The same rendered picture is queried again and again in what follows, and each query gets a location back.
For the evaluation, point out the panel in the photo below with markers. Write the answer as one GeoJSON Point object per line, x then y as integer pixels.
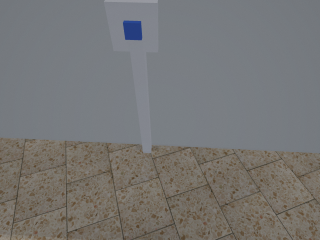
{"type": "Point", "coordinates": [146, 11]}

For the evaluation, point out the button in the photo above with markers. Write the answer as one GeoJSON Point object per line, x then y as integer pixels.
{"type": "Point", "coordinates": [132, 30]}

